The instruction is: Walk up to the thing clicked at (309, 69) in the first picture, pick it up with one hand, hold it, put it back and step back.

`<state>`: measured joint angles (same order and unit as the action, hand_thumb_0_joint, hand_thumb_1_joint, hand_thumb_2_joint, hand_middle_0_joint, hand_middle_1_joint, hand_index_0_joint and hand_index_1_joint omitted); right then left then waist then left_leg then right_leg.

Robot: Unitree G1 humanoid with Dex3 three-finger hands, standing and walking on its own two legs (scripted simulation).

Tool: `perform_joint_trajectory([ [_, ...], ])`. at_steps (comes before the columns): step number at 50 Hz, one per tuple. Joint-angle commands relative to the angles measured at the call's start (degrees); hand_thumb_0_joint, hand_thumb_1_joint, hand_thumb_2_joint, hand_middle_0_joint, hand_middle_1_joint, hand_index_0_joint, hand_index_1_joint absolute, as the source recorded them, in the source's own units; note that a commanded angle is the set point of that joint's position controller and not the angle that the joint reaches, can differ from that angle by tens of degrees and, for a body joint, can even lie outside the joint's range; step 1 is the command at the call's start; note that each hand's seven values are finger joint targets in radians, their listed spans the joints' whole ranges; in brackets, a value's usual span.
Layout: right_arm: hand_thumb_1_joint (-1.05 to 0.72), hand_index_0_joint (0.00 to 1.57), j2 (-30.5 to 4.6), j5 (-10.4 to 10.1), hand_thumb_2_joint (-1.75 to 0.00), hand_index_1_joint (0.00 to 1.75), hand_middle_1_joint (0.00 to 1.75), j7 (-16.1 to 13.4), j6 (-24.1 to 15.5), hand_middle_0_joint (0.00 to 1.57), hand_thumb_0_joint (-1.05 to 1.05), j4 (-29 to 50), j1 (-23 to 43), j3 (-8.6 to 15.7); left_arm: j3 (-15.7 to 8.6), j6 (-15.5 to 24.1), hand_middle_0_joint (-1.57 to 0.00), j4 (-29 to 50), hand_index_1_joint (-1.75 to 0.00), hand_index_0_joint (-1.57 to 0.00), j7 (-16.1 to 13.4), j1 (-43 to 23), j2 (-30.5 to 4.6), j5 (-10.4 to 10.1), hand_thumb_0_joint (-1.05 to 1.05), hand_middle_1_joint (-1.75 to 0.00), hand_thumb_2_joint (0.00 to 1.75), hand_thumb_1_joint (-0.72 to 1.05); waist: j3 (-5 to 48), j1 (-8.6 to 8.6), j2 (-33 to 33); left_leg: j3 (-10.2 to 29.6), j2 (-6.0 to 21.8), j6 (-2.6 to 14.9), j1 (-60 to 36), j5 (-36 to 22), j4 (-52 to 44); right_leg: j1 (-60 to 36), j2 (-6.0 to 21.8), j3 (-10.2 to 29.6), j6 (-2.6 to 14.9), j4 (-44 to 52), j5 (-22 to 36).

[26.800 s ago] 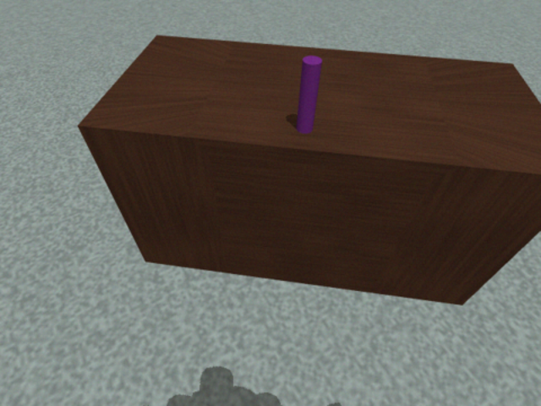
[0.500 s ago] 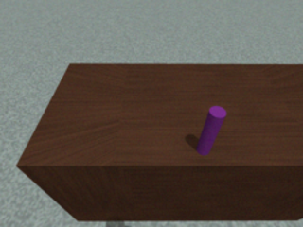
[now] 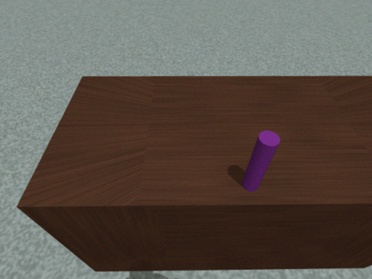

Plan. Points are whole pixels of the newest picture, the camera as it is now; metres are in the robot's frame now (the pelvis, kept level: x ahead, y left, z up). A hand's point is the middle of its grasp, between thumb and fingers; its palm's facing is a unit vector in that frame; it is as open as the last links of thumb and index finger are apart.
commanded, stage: stand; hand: right
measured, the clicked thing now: (258, 164) +0.39 -0.18 +0.01
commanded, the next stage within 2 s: none
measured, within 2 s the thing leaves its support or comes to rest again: neither
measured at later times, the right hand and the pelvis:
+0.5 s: hand out of the picture +0.07 -0.25 -0.16, palm faces -0.03 +0.94 -0.34, open 7.4 cm; pelvis +0.00 +0.00 +0.00, yaw +0 degrees
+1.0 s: hand out of the picture +0.06 -0.25 -0.16, palm faces -0.03 +0.94 -0.33, open 7.4 cm; pelvis +0.00 +0.00 +0.00, yaw +0 degrees
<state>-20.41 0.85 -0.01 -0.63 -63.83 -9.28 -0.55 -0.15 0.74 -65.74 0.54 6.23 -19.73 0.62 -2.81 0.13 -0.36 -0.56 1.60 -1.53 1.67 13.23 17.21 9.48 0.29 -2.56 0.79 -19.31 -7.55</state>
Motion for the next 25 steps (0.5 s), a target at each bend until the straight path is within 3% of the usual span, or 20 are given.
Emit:
perform_joint_trajectory([
  [1,-0.9,0.2,-12.0,-0.1,-0.9,0.3,0.3,-0.9,-1.0,0.2,0.0,2.6,1.5,2.2,-1.9,0.9,-0.2,3.1,-0.3,-0.2,-0.9,-1.9,-12.4,-0.3,0.0,-0.3,0.9,0.9,4.1,0.18,0.2,4.6,6.4,2.16,3.6,-8.0,-3.3,-5.5,7.3,7.4,0.72,1.8,9.3],
  [10,-0.9,0.2,-11.8,-0.1,-0.9,0.3,0.3,-0.9,-1.0,0.2,0.0,2.6,1.2,2.3,-2.0,0.9,-0.2,3.2,-0.3,-0.2,-1.0,-2.4,-12.7,-0.4,0.0,-0.3,0.9,0.9,2.8,-0.06,0.4,4.5,6.5,2.2,4.1,-6.4,-4.2,-4.6,7.5,7.8,0.98,2.1,8.1],
  [20,-0.9,0.2,-12.2,-0.1,-0.9,0.3,0.3,-1.0,-1.0,0.2,0.0,2.8,2.1,2.5,-2.0,1.1,-0.2,3.4,-0.3,-0.2,-1.1,-2.4,-12.5,-0.3,0.0,-0.3,0.9,0.9,4.6,-0.08,-0.1,4.1,6.6,2.29,2.5,-9.5,-3.5,-5.4,7.6,7.6,0.92,1.7,11.5],
  [25,-0.9,0.2,-11.9,-0.1,-0.9,0.3,0.3,-0.8,-0.9,0.2,0.0,2.8,1.9,2.5,-2.0,1.0,-0.2,3.4,-0.3,-0.2,-1.1,-2.5,-12.5,-0.4,0.0,-0.3,0.9,0.9,3.4,-0.19,0.1,4.1,6.5,2.33,3.2,-6.6,-3.8,-4.8,7.5,7.8,1.04,2.4,8.6],
])
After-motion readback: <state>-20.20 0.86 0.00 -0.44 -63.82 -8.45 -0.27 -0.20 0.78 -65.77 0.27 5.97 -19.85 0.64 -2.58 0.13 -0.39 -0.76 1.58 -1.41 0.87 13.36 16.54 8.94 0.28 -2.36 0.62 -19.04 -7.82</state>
